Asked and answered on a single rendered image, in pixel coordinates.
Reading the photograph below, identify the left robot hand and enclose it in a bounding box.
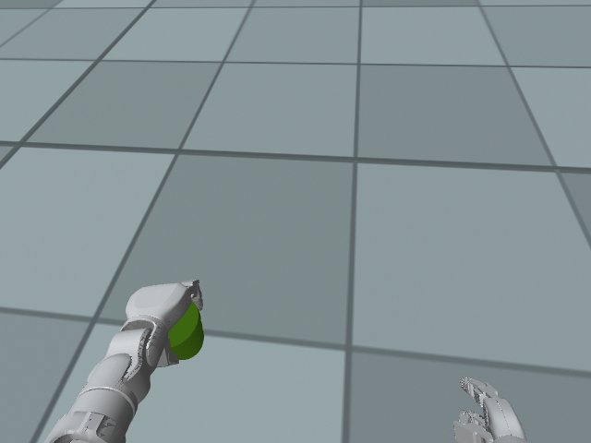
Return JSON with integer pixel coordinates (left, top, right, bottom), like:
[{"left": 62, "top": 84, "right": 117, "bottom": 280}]
[{"left": 126, "top": 280, "right": 203, "bottom": 367}]

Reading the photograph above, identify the left robot arm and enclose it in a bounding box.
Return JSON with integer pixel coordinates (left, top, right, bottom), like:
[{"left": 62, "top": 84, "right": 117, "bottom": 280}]
[{"left": 43, "top": 315, "right": 168, "bottom": 443}]

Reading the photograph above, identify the right robot hand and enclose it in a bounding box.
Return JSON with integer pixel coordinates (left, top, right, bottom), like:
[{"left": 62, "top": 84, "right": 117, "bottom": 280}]
[{"left": 453, "top": 377, "right": 527, "bottom": 443}]

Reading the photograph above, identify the cup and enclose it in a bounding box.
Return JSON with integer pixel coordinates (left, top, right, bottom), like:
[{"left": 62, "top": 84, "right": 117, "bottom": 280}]
[{"left": 168, "top": 301, "right": 204, "bottom": 360}]

